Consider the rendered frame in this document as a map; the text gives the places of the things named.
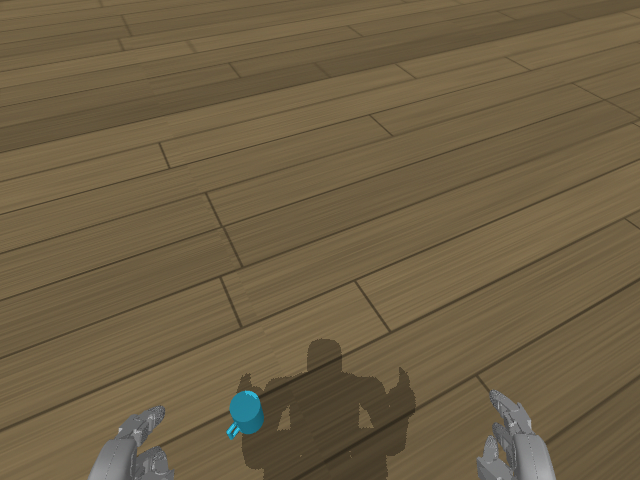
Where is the mug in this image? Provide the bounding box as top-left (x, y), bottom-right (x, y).
top-left (226, 391), bottom-right (264, 440)

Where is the right robot hand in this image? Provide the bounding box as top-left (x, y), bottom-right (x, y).
top-left (477, 389), bottom-right (556, 480)

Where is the left robot hand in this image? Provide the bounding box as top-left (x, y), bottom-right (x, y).
top-left (87, 405), bottom-right (175, 480)

